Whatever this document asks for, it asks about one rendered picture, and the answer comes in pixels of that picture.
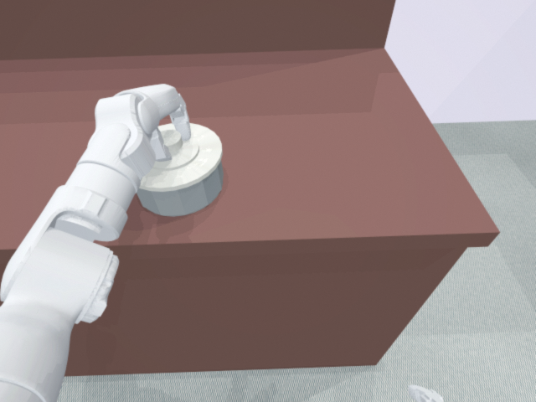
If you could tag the pot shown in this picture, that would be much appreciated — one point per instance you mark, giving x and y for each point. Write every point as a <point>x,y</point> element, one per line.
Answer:
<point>185,200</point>

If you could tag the table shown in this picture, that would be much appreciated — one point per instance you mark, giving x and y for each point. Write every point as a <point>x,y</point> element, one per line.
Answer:
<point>341,209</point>

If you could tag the robot left upper arm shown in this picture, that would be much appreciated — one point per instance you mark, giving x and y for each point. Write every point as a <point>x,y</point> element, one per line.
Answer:
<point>65,280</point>

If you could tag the right robot hand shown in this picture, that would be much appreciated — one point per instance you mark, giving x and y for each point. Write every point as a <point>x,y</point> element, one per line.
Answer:
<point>421,394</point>

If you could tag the robot left forearm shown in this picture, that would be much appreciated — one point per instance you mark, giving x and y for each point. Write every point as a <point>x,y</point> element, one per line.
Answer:
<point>92,204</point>

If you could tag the left robot hand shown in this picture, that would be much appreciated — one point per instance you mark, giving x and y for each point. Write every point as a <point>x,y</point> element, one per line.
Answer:
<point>168,102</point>

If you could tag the lid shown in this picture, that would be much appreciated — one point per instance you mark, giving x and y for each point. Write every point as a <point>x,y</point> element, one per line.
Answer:
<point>194,161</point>

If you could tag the knob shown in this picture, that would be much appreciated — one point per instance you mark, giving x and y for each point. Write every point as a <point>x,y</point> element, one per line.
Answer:
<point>172,139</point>

